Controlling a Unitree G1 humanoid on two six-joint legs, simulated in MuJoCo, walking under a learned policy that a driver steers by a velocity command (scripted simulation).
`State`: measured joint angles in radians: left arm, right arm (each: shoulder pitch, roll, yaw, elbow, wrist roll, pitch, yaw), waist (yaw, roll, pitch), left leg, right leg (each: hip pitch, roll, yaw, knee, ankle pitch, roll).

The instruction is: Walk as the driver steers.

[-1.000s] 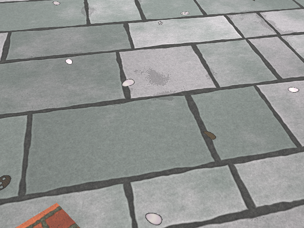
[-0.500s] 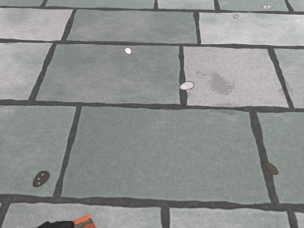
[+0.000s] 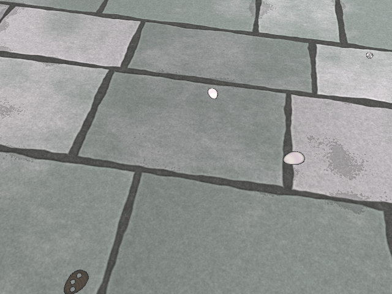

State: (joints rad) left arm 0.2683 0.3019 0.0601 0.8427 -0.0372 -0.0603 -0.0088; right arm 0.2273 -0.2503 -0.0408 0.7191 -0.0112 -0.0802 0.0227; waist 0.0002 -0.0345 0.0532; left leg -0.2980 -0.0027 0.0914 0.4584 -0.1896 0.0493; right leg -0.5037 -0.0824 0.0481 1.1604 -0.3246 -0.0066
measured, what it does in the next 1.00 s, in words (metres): walks ahead, turning right: right foot, then left foot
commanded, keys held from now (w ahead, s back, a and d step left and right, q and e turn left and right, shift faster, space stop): w+e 0.76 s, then w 0.24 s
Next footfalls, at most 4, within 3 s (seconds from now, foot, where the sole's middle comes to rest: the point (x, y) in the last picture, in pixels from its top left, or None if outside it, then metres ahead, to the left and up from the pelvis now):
0.36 right None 0.35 -0.16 -0.78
0.84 left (216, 226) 0.69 -0.07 -0.78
1.34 right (307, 205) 0.78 -0.42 -0.78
1.82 left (264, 135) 1.13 -0.30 -0.78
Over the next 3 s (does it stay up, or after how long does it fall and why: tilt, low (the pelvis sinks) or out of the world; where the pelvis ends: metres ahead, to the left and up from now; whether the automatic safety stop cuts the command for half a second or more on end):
stays up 1.02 -0.38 -0.01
